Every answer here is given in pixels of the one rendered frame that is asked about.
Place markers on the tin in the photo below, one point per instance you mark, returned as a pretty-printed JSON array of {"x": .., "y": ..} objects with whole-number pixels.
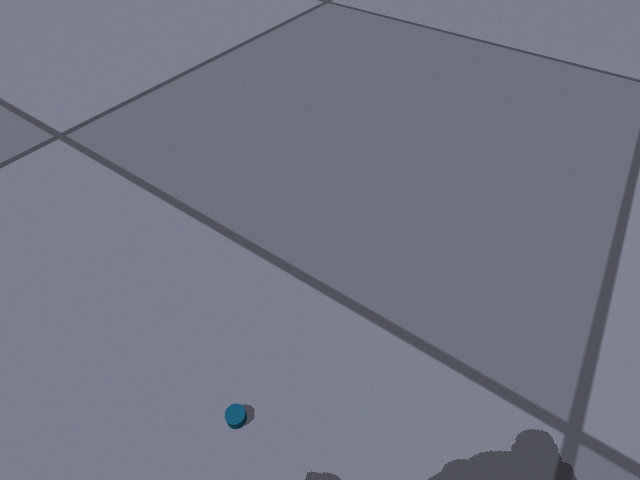
[{"x": 235, "y": 416}]

